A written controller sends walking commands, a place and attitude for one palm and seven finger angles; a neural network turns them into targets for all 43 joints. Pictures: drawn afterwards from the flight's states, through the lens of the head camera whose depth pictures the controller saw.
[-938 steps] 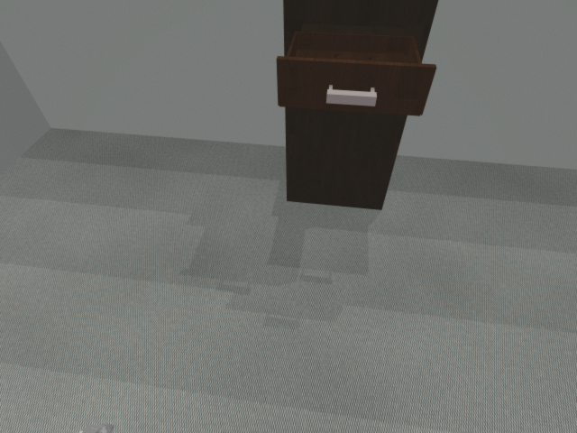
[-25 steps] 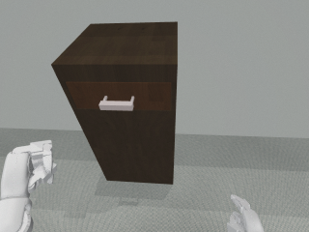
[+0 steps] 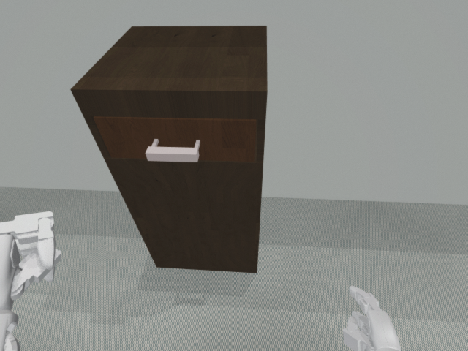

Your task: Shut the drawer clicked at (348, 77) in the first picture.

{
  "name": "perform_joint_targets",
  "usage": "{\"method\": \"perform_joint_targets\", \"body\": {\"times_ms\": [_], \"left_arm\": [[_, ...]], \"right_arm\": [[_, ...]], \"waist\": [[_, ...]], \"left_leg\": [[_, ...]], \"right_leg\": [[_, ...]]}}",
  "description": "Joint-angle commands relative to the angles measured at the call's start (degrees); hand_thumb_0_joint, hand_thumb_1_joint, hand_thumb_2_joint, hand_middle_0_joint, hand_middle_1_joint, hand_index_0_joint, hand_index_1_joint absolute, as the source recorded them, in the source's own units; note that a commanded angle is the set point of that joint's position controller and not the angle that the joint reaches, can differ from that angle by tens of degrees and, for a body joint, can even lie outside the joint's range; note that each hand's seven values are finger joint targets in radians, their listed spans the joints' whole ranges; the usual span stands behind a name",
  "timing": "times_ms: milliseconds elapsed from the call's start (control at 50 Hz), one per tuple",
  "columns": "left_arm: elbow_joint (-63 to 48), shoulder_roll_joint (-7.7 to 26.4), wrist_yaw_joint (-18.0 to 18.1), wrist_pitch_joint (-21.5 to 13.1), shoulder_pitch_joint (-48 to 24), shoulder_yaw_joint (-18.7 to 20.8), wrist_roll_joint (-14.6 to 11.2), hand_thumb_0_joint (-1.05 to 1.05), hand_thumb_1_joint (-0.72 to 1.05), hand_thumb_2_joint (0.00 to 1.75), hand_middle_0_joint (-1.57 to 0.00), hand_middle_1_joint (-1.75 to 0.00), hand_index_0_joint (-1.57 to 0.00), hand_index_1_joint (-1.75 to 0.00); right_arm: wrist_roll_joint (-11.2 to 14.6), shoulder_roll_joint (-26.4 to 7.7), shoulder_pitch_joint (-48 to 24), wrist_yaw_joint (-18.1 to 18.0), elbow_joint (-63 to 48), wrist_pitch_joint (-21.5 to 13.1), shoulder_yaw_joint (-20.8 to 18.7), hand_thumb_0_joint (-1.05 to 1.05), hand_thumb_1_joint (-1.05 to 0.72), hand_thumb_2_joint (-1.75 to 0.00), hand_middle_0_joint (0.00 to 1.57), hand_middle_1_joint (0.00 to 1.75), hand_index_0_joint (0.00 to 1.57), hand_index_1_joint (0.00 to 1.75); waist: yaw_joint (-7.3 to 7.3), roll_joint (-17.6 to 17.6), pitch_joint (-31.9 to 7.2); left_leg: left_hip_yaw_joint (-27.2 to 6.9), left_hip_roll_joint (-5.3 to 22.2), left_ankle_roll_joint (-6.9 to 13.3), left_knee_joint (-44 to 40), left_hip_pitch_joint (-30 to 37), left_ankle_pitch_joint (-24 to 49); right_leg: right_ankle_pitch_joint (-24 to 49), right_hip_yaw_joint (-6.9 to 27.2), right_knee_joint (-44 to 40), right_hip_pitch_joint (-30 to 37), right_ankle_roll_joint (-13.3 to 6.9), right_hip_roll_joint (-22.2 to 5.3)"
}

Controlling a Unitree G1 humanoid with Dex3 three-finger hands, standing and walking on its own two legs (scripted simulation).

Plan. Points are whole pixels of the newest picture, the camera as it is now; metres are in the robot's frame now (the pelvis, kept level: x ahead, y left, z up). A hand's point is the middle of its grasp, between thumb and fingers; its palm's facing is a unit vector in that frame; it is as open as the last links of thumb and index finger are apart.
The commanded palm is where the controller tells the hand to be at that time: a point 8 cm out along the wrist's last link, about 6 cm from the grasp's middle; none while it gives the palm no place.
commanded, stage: step back with the hand held close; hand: left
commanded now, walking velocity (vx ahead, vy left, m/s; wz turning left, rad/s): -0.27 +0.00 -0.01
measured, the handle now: (174, 148) +0.59 +0.22 +0.00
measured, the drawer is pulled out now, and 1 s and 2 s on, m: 0.00 0.00 0.00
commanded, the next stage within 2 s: stop stepping back and stand still in 1.08 s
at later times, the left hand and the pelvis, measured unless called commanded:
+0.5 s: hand (11, 306) +0.13 +0.27 +0.15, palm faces +0.31 -0.81 -0.50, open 3.2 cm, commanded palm +0.06 +0.31 +0.17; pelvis -0.07 +0.03 -0.01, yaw +0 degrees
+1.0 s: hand out of the picture +0.05 +0.28 +0.17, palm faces +0.38 -0.80 -0.45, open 3.2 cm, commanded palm -0.01 +0.32 +0.17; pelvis -0.14 +0.03 -0.01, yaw +1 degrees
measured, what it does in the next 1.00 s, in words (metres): walks backwards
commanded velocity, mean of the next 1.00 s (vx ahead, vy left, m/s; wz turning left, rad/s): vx -0.32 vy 0.00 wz -0.02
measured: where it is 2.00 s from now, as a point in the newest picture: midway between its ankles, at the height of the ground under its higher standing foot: outside the picture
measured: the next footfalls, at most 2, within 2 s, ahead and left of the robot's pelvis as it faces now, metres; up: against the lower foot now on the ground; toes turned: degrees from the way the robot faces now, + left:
right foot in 1.14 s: -0.22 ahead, -0.06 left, +0.00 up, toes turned -1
left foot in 1.28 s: -0.14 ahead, +0.14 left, +0.00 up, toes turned -1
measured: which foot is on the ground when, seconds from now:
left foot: down 0.00-1.00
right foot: down 0.00-0.84, up 0.86-1.00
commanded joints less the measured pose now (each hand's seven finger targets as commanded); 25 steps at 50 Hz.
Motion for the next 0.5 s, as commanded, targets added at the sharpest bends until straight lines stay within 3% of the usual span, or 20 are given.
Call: {"method": "perform_joint_targets", "body": {"times_ms": [0, 100, 120, 180, 220, 400, 480], "left_arm": [[-11.4, 8.56, 0.77, -3.59, 3.11, 5.38, -0.26, 0.0, 0.9, 0.9, -1.4, -1.6, -1.4, -1.6], [-15.98, 11.37, 1.64, -3.81, 5.32, 7.85, -0.55, 0.0, 0.9, 0.9, -1.4, -1.6, -1.4, -1.6], [-17.4, 12.68, 1.87, -3.96, 5.1, 8.73, -0.54, 0.0, 0.9, 0.9, -1.4, -1.6, -1.4, -1.6], [-17.55, 12.13, 2.44, -4.1, 6.71, 8.76, -0.66, 0.0, 0.9, 0.9, -1.4, -1.6, -1.4, -1.6], [-18.28, 12.74, 2.67, -4.44, 7.12, 9.4, -0.71, 0.0, 0.9, 0.9, -1.4, -1.6, -1.4, -1.6], [-17.77, 11.32, 3.65, -6.82, 7.26, 9.25, 0.56, 0.0, 0.9, 0.9, -1.4, -1.6, -1.4, -1.6], [-19.86, 11.31, 3.71, -7.92, 6.95, 9.88, 1.11, 0.0, 0.9, 0.9, -1.4, -1.6, -1.4, -1.6]], "right_arm": [[-0.2, -6.1, -5.26, 0.1, -10.03, 0.05, -3.65, 0.0, -0.9, -0.9, 0.2, 0.3, 0.2, 0.3], [0.14, -5.87, -5.25, -0.43, -11.69, 1.5, -4.2, 0.0, -0.9, -0.9, 0.2, 0.3, 0.2, 0.3], [0.08, -6.26, -5.65, -0.69, -11.9, 1.56, -4.23, 0.0, -0.9, -0.9, 0.2, 0.3, 0.2, 0.3], [0.31, -5.8, -4.94, -0.79, -12.22, 1.67, -4.41, 0.0, -0.9, -0.9, 0.2, 0.3, 0.2, 0.3], [0.25, -6.2, -5.0, -0.97, -12.17, 1.35, -4.66, 0.0, -0.9, -0.9, 0.2, 0.3, 0.2, 0.3], [0.27, -6.96, -4.49, -1.02, -12.34, -1.12, -4.67, 0.0, -0.9, -0.9, 0.2, 0.3, 0.2, 0.3], [0.17, -7.25, -4.01, -1.22, -12.47, -2.75, -4.7, 0.0, -0.9, -0.9, 0.2, 0.3, 0.2, 0.3]], "waist": [[-1.5, -2.13, -4.73], [-1.39, -3.3, -8.92], [-1.21, -1.29, -9.36], [-1.35, -1.94, -9.41], [-1.3, -0.55, -9.24], [-2.21, 1.18, -4.32], [-2.09, 2.77, -4.96]], "left_leg": [[-0.17, 0.69, 3.07, -0.61, 5.35, 18.02], [-1.16, 1.47, 2.9, -0.72, 4.53, 23.29], [-1.15, 1.5, 2.92, -0.88, 4.42, 23.41], [-1.95, 2.11, 2.87, -1.37, 2.06, 22.26], [-2.42, 2.32, 2.99, -2.03, 0.65, 19.77], [-7.06, 4.38, 4.53, -8.87, -17.55, -11.55], [-9.14, 5.76, 5.19, -10.81, -23.26, -18.69]], "right_leg": [[20.74, 3.55, -2.59, -7.75, 1.98, -4.91], [22.07, 2.64, 0.1, -6.31, 2.14, -3.93], [21.49, 2.76, 0.41, -6.55, 2.13, -3.68], [19.32, 2.61, 1.75, -6.32, 2.2, -3.18], [17.21, 2.81, 2.01, -6.72, 2.2, -2.73], [2.98, 3.99, 5.43, -2.66, 1.82, -1.21], [0.94, 3.86, 9.47, 0.38, 1.91, 0.05]]}}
